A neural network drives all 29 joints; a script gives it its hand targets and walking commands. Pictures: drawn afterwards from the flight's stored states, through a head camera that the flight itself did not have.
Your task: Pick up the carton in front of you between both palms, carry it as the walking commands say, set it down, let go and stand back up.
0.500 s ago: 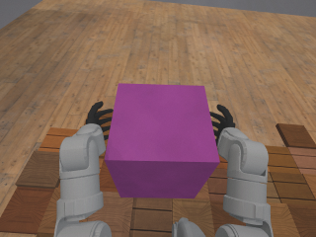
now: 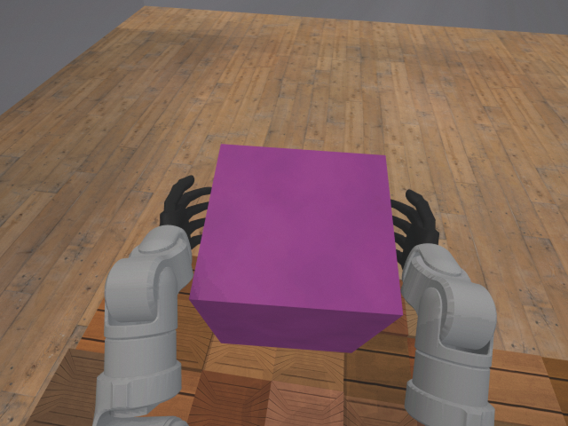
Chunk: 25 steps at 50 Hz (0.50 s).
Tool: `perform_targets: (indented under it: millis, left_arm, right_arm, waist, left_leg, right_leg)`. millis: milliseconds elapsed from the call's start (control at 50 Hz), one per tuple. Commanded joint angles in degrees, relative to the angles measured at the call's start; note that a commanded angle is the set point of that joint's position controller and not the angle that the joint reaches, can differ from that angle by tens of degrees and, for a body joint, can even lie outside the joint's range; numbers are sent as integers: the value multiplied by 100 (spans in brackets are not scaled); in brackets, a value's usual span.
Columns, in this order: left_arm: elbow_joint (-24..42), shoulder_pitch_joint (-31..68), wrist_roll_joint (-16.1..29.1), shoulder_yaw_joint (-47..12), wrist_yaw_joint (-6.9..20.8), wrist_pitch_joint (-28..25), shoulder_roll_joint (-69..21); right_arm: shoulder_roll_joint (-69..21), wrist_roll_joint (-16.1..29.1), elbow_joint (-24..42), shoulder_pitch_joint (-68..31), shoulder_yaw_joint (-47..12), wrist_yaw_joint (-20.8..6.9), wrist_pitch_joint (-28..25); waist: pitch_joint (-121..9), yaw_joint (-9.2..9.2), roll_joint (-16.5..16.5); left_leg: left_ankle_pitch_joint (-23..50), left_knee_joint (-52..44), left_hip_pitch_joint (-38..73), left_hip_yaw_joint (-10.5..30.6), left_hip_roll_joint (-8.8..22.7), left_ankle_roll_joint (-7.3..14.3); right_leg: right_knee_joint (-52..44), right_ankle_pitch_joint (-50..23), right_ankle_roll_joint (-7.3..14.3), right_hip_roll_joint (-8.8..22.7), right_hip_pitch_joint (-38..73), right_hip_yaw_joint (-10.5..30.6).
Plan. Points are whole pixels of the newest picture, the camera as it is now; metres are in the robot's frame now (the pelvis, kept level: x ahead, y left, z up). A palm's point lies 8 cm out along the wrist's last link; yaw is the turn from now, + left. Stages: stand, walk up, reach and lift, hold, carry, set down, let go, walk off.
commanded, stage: carry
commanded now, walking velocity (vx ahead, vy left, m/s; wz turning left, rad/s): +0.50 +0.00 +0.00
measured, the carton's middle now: (293, 260) +0.34 +0.00 +0.07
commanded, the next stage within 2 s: none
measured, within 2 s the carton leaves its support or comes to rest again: neither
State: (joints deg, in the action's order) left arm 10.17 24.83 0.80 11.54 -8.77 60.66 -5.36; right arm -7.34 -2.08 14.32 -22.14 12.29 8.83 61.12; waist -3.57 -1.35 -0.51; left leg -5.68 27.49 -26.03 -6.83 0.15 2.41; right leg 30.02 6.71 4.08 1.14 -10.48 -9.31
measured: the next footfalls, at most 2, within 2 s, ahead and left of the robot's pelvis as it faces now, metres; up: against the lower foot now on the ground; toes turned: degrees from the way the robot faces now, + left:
right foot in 0.34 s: +0.39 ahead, -0.14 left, +0.02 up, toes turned -5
left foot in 0.76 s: +0.65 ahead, +0.06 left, +0.02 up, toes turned +2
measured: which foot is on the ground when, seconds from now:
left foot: down 0.00-0.34, up 0.36-0.74, down 0.76-1.00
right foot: down 0.00-0.02, up 0.04-0.32, down 0.34-0.78, up 0.80-1.00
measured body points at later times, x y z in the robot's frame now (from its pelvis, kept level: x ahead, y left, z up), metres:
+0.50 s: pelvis +0.32 -0.05 +0.01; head +0.35 -0.06 +0.46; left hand +0.65 +0.12 +0.09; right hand +0.68 -0.18 +0.09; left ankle +0.23 +0.07 -0.62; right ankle +0.35 -0.14 -0.72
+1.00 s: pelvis +0.64 -0.01 +0.02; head +0.66 +0.00 +0.47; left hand +1.00 +0.11 +0.12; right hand +0.96 -0.20 +0.13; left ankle +0.60 +0.05 -0.72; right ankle +0.67 -0.14 -0.66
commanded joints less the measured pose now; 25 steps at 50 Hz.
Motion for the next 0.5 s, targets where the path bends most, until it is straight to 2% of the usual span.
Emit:
perform_targets:
  millis: [0, 20, 40, 60, 80, 100, 120, 160, 200, 220, 240, 260, 280, 300, 320, 340, 360, 380, 400, 420, 440, 480]
  left_arm:
    - [458, 2942, 853, -3120, -37, 245, -3311]
    - [449, 3011, 818, -2942, -85, 373, -3108]
    - [305, 3116, 855, -2820, -146, 463, -3016]
    - [243, 3175, 814, -2653, -189, 528, -2992]
    - [150, 3235, 787, -2540, -205, 566, -3053]
    - [70, 3278, 731, -2424, -204, 594, -3089]
    - [14, 3320, 648, -2325, -199, 623, -3147]
    - [-58, 3476, 509, -2261, -180, 670, -3273]
    - [-132, 3636, 417, -2272, -162, 689, -3365]
    - [-165, 3635, 389, -2303, -143, 693, -3417]
    - [-182, 3678, 380, -2351, -116, 693, -3505]
    - [-177, 3750, 396, -2416, -87, 696, -3552]
    - [-273, 3708, 413, -2487, -54, 691, -3675]
    - [-367, 3708, 452, -2559, -15, 674, -3784]
    - [-558, 3561, 478, -2603, 17, 657, -3852]
    - [-704, 3314, 477, -2616, 44, 625, -3905]
    - [-702, 3473, 493, -2662, 49, 567, -3880]
    - [-594, 3669, 604, -2793, 95, 532, -4191]
    - [-380, 3858, 820, -3051, 183, 452, -4541]
    - [-142, 4179, 1033, -3271, 282, 356, -4854]
    - [33, 4408, 1225, -3479, 372, 260, -5141]
    - [179, 4596, 1507, -3798, 530, 51, -5506]
  right_arm:
    - [-2991, 979, 80, -3132, -3248, 125, 193]
    - [-2874, 1042, -51, -3291, -3180, 176, 263]
    - [-2909, 1144, -95, -3330, -3152, 201, 361]
    - [-3058, 1246, -142, -3349, -3196, 211, 427]
    - [-3185, 1364, -116, -3609, -3234, 196, 469]
    - [-3341, 1520, -39, -3957, -3323, 160, 497]
    - [-3499, 1647, -19, -4220, -3385, 115, 515]
    - [-3708, 1846, -72, -4577, -3461, 19, 515]
    - [-3904, 1882, -217, -4719, -3467, -48, 529]
    - [-3986, 1852, -309, -4760, -3445, -75, 537]
    - [-4048, 1792, -425, -4688, -3397, -100, 546]
    - [-4078, 1734, -533, -4587, -3341, -111, 548]
    - [-4099, 1646, -645, -4497, -3303, -115, 552]
    - [-4119, 1533, -757, -4350, -3272, -111, 549]
    - [-4100, 1392, -852, -4248, -3216, -96, 555]
    - [-4032, 1258, -981, -4200, -3119, -74, 566]
    - [-4130, 1110, -1076, -3978, -3018, -78, 573]
    - [-4273, 1023, -1178, -4012, -2965, -81, 547]
    - [-4450, 985, -1151, -3953, -2961, -110, 502]
    - [-4711, 942, -1112, -4007, -3011, -153, 424]
    - [-4894, 881, -1062, -4004, -3043, -186, 331]
    - [-5057, 732, -1005, -3872, -3107, -215, 114]
  waist:
    - [-2220, 424, 441]
    - [-2196, 641, 1770]
    - [-2087, 613, 1328]
    - [-1953, 767, 755]
    - [-1904, 759, 260]
    - [-1849, 690, 37]
    - [-1788, 643, 42]
    - [-1686, 609, 442]
    - [-1427, 497, 564]
    - [-1358, 385, 554]
    - [-1257, 350, 721]
    - [-1390, 309, 929]
    - [-1437, 160, 948]
    - [-1661, -35, 734]
    - [-2136, -280, 231]
    - [-2456, -556, -333]
    - [-2543, -275, -1821]
    - [-2761, -239, -1473]
    - [-2634, -340, -841]
    - [-2519, -328, -421]
    - [-2448, -304, -396]
    - [-2428, -242, -486]
  left_leg:
    - [472, -385, 3139, 1051, 594, 550]
    - [1033, -493, 3991, 3099, 1696, 1439]
    - [1008, -363, 4001, 3569, 2066, 1746]
    - [1011, -213, 3796, 3521, 2023, 1698]
    - [704, -163, 3724, 3357, 1965, 1482]
    - [263, -236, 3638, 3151, 1900, 1285]
    - [-319, -415, 3439, 2900, 1780, 1154]
    - [-790, -677, 3111, 2589, 1650, 1139]
    - [-796, -859, 2559, 2076, 1485, 975]
    - [-711, -999, 1849, 1487, 1259, 766]
    - [-710, -1056, 1466, 1077, 995, 589]
    - [-279, -975, 1357, 917, 1067, 560]
    - [144, -644, 1321, 694, 1034, 428]
    - [1367, 48, 1212, 306, 868, 241]
    - [1831, 1329, 1062, -138, 507, 34]
    - [704, 2850, 123, -144, 140, -204]
    - [-2073, 4195, -1290, 206, -638, -387]
    - [-2351, 5023, -1692, 845, -263, -197]
    - [-2103, 5199, -1936, 940, -80, -103]
    - [-1919, 4954, -2080, 931, 88, -88]
    - [-1726, 4589, -2062, 946, 221, -74]
    - [-1737, 3612, -1769, 845, 253, -70]
  right_leg:
    - [1488, -790, -169, 125, -1141, -73]
    - [3035, 1744, -338, -458, -2806, 174]
    - [4289, 2632, -308, -260, -3538, 945]
    - [4676, 2796, -211, -63, -3972, 1389]
    - [4553, 2606, -95, 101, -4221, 1553]
    - [4286, 2354, -33, 215, -4334, 1569]
    - [4065, 2050, -45, 255, -4276, 1408]
    - [3873, 1471, -123, 317, -4211, 1134]
    - [2820, 1008, -264, 466, -3815, 1027]
    - [1687, 1103, -288, 366, -2877, 833]
    - [1007, 1022, -338, 165, -2133, 511]
    - [962, 874, -342, -146, -1610, -131]
    - [645, 420, -293, -183, -1129, -224]
    - [338, -12, -235, -379, -308, -413]
    - [71, 76, -119, -475, 809, -339]
    - [-288, 683, 110, 513, 1738, 1422]
    - [-945, -772, 845, 1850, 2365, 4313]
    - [-745, -939, 1229, 2027, 2640, 4375]
    - [-519, -1572, 1263, 1888, 2478, 3923]
    - [-458, -1785, 1106, 1790, 2315, 3509]
    - [-508, -1648, 935, 1711, 2164, 3222]
    - [-699, -1345, 742, 1565, 1961, 2743]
